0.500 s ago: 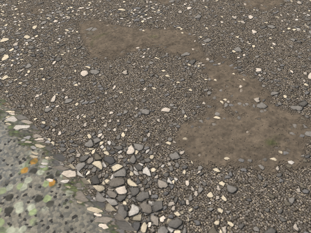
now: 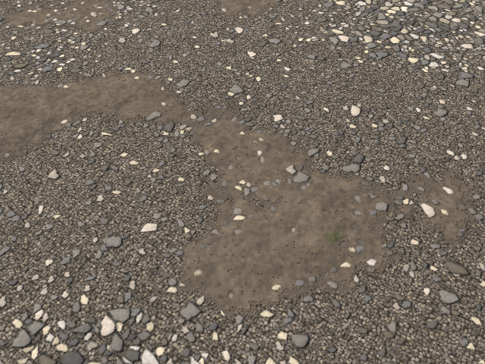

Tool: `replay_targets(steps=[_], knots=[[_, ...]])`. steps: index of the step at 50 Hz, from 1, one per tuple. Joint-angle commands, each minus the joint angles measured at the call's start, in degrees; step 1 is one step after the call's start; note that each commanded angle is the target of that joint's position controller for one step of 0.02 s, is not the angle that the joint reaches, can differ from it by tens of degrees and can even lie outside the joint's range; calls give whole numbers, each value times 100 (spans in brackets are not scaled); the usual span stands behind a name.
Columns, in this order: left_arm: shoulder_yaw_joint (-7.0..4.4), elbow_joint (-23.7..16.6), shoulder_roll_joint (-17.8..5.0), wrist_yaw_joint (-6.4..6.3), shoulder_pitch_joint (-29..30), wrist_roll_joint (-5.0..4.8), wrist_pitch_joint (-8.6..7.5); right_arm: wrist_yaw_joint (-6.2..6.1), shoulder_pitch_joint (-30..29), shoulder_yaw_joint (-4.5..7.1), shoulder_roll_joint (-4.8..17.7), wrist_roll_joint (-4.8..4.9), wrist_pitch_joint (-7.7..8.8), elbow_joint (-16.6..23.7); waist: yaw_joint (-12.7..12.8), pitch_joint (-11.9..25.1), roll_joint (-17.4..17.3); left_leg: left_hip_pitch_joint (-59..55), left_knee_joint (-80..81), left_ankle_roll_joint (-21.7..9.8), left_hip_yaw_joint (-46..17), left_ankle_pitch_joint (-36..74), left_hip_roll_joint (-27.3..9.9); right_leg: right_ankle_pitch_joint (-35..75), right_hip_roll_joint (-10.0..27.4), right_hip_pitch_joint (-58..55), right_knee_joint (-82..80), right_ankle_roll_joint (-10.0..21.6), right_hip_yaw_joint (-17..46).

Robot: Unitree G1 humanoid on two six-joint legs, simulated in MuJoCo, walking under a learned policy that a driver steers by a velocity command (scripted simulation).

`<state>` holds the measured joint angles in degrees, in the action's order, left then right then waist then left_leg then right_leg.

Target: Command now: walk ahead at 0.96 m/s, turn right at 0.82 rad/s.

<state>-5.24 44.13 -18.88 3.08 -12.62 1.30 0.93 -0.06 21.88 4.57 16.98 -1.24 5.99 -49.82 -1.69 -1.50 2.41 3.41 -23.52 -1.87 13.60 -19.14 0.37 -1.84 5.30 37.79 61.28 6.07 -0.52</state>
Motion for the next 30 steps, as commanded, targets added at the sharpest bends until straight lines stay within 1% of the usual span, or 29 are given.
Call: replay_targets(steps=[1,2,3,4,5,6,7,9,10,11,12,13,14,15,16,17,18,19,20,21,22,23,24,25,26,27,28,29,30], knots=[[4,-336,110,222,-72,-32,-38,-42,-393,-51,94,20,330,146,511,-599,-483,734,943,-209,-514,844,-1344,1988,112,171,-1230,80,252],[4,-399,92,313,203,48,-38,-136,-245,-44,154,52,394,-14,490,-470,-580,854,747,-157,-410,415,-1431,2994,117,-153,-1442,108,177],[2,-375,46,362,280,82,-16,-212,-217,-64,176,-8,394,-33,451,-375,-425,914,484,-62,-216,27,-1417,3439,15,-352,-1564,139,71],[28,-421,101,423,423,96,13,-268,-63,-89,183,-81,391,-65,388,-467,-283,1024,343,-35,-98,-173,-1448,3593,-31,-441,-1625,173,-49],[33,-451,93,462,642,87,38,-286,136,-98,229,-140,388,-119,298,-660,-294,937,204,-41,-100,-311,-1560,3590,-23,-267,-1595,222,-83],[36,-447,61,487,793,105,7,-279,350,-93,297,-211,385,-187,197,-898,-179,731,-67,32,53,-305,-1645,3603,-25,-50,-1760,283,-95],[32,-509,16,464,1125,129,-22,-262,692,-104,302,-274,362,-282,-14,-1099,-130,337,-277,72,130,-179,-1731,3471,-63,308,-1896,311,-245],[85,-735,65,388,1978,214,-145,-329,1358,-134,311,-309,234,-506,-520,-1505,-56,-609,-655,68,245,238,-1837,3022,-60,1171,-2437,323,-517],[118,-761,130,352,2188,215,-166,-393,1537,-184,214,-257,137,-623,-635,-1593,-130,-782,-845,84,383,671,-1833,2952,-95,1152,-2703,315,-661],[157,-751,188,311,2245,252,-192,-435,1595,-213,171,-217,69,-666,-675,-1629,-101,-838,-1138,129,542,1253,-1828,2898,-174,933,-3045,318,-890],[205,-619,287,257,2130,275,-204,-435,1504,-260,125,-142,12,-673,-591,-1481,-22,-534,-1518,148,743,2080,-1709,3019,-389,106,-3306,321,-1177],[202,-389,302,191,1490,369,-224,-423,1471,-275,217,-38,-42,-692,-276,-1135,-26,-406,-2358,102,842,3330,-1672,3065,-666,-867,-3401,365,-1427],[118,-23,199,115,519,319,-209,-404,1464,-263,370,29,-104,-672,90,-348,-160,-406,-3510,-27,758,4652,-1697,2953,-789,-2072,-3292,449,-1418],[14,403,-39,27,-574,317,-232,-389,1327,-273,415,83,-171,-648,598,83,-371,-6,-4956,-58,533,5363,-1713,2598,-916,-3198,-3283,594,-1485],[-182,801,-504,-121,-1464,375,-236,-318,1045,-183,399,151,-230,-676,1157,275,188,1496,-7272,23,294,3273,-1370,2337,-604,-4966,-3591,1006,-709],[-404,1036,-1162,-224,-2164,228,-212,-210,351,-114,286,85,-212,-529,1628,75,904,3772,-9732,44,227,-2473,-279,3106,-105,-6480,-3078,1445,-191],[-459,1062,-1703,-265,-2262,77,-191,-241,238,-140,366,128,-118,189,1196,1254,795,5415,-9703,160,-773,-2328,-565,5231,831,-8186,-1688,1842,1028],[-437,942,-1596,-293,-2291,-41,-130,-204,-162,-220,391,-7,-60,411,1224,2045,-390,5690,-9344,192,-1264,-1929,-660,3347,1052,-8217,-2205,2316,2097],[-387,935,-1392,-336,-2294,22,-62,-159,-616,-257,430,-102,10,672,1250,1607,-685,6271,-9087,189,-1353,-1813,-550,779,1279,-7649,-3465,2386,3134],[-337,834,-1283,-414,-1806,137,-83,-89,-612,-287,373,-138,86,753,842,1099,-382,6511,-8272,205,-1692,-1764,-760,-1661,1711,-6587,-4322,2391,4210],[-157,686,-680,-447,-1207,99,-243,-79,-478,-166,674,-229,41,556,330,416,-1204,5954,-6927,273,-2142,-842,-1178,-1823,1817,-5087,-4373,1984,3654],[-36,435,-547,-487,-73,-17,-403,-32,-821,-194,489,-166,-119,714,-300,-619,-1297,4400,-4967,551,-2156,-464,-1445,-1215,1454,-2310,-5111,1623,2939],[-43,356,-678,-447,456,49,-544,-15,-657,-236,242,-215,-226,656,-618,-934,-1129,2914,-3832,649,-2125,34,-1525,-922,1076,-663,-5241,1466,2379],[-30,387,-654,-398,545,48,-687,18,-423,-259,103,-182,-244,536,-707,-799,-953,1726,-3130,595,-1986,864,-1499,-280,670,90,-5094,1285,1780],[-40,491,-588,-327,467,-26,-791,80,0,-270,-22,-40,-246,297,-746,-395,-599,868,-2788,468,-1740,1773,-1340,-177,377,144,-4833,1113,1242],[-21,578,-509,-261,273,-83,-844,136,146,-214,15,77,-260,160,-651,-174,-278,748,-2580,338,-1583,2109,-1208,-519,243,-287,-4767,984,943],[-18,668,-496,-194,-5,-153,-823,171,-105,-192,71,93,-261,155,-416,-158,-145,1077,-2380,162,-1389,2314,-1126,-629,164,-964,-4770,878,762],[-7,744,-504,-166,-307,-181,-768,186,-589,-164,158,117,-239,267,-152,-382,-168,1479,-2177,1,-1232,2244,-1088,-628,193,-1507,-4868,796,694],[-9,828,-552,-155,-553,-169,-707,199,-1009,-145,191,78,-207,381,47,-740,-256,1823,-1856,-167,-1086,1967,-967,32,260,-1985,-4833,721,616]])
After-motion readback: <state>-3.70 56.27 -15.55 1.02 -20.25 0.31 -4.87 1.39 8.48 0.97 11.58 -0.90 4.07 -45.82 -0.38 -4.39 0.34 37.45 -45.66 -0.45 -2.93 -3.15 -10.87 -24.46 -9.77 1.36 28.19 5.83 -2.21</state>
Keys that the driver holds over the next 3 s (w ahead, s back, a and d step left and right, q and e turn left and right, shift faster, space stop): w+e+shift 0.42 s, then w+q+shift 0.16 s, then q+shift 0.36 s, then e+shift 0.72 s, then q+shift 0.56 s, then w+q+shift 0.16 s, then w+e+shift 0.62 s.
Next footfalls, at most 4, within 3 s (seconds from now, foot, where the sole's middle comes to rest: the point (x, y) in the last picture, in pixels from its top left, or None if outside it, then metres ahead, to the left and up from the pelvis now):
0.32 right None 0.40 -0.10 -0.96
0.66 left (257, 299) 0.80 -0.05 -0.96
1.10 right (310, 253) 0.98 -0.25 -0.96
1.44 left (252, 247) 1.01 -0.04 -0.96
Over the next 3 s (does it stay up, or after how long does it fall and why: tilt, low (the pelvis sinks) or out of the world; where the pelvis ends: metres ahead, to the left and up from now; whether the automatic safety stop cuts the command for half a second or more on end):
stays up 1.34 -0.32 -0.20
